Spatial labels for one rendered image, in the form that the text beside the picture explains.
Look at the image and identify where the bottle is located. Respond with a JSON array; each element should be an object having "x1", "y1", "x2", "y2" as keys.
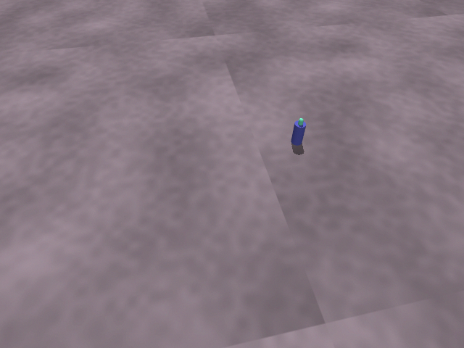
[{"x1": 291, "y1": 118, "x2": 306, "y2": 146}]

